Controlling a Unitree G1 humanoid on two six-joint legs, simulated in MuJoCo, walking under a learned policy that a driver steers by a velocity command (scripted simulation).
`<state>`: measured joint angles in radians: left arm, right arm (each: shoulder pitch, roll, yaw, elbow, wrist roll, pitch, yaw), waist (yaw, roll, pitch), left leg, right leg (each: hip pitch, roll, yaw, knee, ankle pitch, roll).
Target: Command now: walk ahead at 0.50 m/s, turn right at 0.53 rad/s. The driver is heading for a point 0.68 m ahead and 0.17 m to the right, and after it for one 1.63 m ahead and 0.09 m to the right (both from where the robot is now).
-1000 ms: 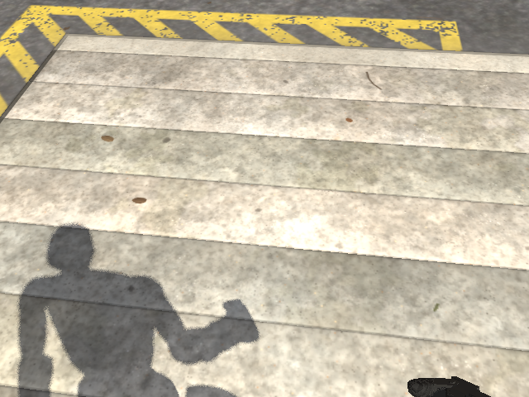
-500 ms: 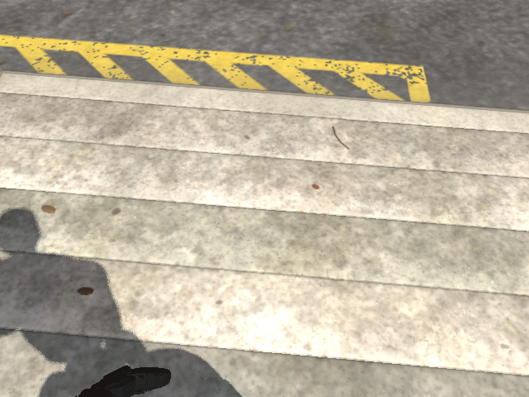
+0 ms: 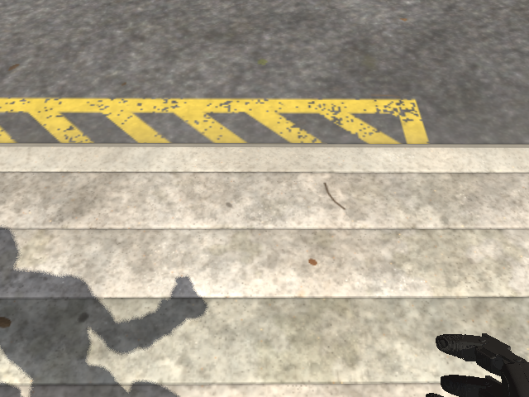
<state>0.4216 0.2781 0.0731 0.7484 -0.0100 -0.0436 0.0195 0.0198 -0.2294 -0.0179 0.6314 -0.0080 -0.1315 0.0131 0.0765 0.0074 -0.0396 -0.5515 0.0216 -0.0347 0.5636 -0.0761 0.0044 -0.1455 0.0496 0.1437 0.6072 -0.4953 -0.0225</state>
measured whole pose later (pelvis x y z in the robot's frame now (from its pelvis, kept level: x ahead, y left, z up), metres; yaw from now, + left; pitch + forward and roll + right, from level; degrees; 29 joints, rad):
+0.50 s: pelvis +0.25 -0.05 +0.00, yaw -17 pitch +3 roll +2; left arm 0.06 0.24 0.07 0.59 -0.02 -0.01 -0.05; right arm 0.34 -0.28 -0.09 0.86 0.02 -0.06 -0.02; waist -0.08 -0.02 0.00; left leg 0.03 0.10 0.26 0.43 -0.46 -0.07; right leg -0.56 -0.03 -0.06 0.64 -0.16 -0.11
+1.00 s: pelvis +0.52 -0.14 +0.01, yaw -28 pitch +3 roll -1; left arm 0.38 0.26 0.08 0.75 -0.01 -0.05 0.01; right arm 0.03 -0.25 -0.05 0.69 0.00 -0.11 0.04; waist 0.07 0.03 -0.02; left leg -0.53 0.00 0.02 0.51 -0.02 0.06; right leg -0.01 0.08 0.11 0.41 -0.45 -0.05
